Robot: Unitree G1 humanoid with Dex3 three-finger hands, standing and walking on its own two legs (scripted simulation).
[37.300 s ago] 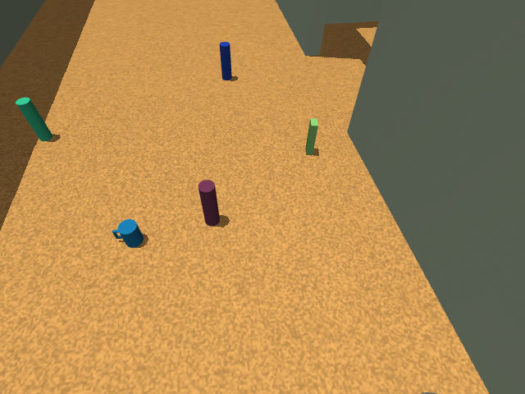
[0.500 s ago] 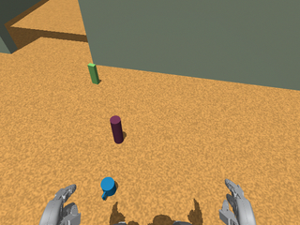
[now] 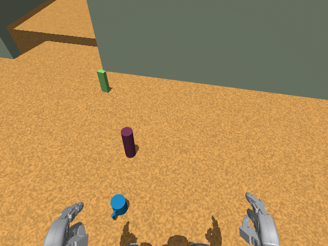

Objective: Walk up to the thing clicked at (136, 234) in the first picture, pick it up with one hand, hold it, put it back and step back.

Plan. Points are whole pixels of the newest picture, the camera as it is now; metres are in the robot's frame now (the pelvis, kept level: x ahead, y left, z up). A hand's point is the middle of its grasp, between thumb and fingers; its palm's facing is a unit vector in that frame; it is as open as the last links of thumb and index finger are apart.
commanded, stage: home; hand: left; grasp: from above
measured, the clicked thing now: (117, 207) +0.42 +0.22 -0.66
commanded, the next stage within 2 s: stand in 0.78 s
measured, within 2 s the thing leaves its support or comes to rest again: neither
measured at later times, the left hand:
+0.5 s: hand (84, 240) +0.16 +0.18 -0.05, palm faces +0.04 -0.98 -0.20, open 7.4 cm
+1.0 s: hand (79, 242) +0.16 +0.20 -0.08, palm faces +0.01 -0.95 -0.30, open 7.4 cm
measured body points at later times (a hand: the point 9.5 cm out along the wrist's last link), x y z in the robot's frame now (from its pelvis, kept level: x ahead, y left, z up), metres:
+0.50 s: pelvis +0.00 +0.00 +0.00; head +0.01 +0.01 +0.45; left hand +0.15 +0.24 -0.03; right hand +0.15 -0.24 -0.06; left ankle +0.00 +0.11 -0.68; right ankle +0.00 -0.12 -0.68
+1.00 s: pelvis -0.01 +0.00 +0.01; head +0.01 +0.01 +0.46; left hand +0.16 +0.25 -0.06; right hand +0.14 -0.25 -0.08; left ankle +0.00 +0.11 -0.68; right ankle +0.00 -0.12 -0.68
